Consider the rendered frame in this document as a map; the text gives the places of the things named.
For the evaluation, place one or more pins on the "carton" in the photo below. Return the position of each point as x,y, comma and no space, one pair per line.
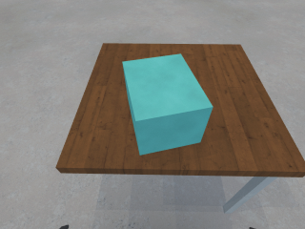
168,106

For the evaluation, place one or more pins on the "table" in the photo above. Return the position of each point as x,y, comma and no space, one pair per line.
244,137

